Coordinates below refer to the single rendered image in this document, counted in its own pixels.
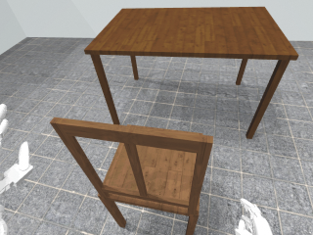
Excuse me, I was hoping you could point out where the table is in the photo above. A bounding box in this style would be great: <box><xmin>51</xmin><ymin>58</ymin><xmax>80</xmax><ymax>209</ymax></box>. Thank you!
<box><xmin>84</xmin><ymin>6</ymin><xmax>299</xmax><ymax>139</ymax></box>

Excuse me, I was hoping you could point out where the left robot hand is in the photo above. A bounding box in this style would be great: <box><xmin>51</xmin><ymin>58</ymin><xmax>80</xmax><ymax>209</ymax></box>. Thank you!
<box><xmin>0</xmin><ymin>104</ymin><xmax>33</xmax><ymax>197</ymax></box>

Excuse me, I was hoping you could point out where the right robot hand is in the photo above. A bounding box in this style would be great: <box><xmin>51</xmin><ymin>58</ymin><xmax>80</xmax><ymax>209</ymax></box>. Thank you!
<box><xmin>235</xmin><ymin>198</ymin><xmax>273</xmax><ymax>235</ymax></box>

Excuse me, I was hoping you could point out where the chair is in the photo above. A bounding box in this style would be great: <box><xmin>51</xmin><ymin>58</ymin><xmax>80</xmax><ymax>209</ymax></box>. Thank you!
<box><xmin>50</xmin><ymin>117</ymin><xmax>213</xmax><ymax>235</ymax></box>

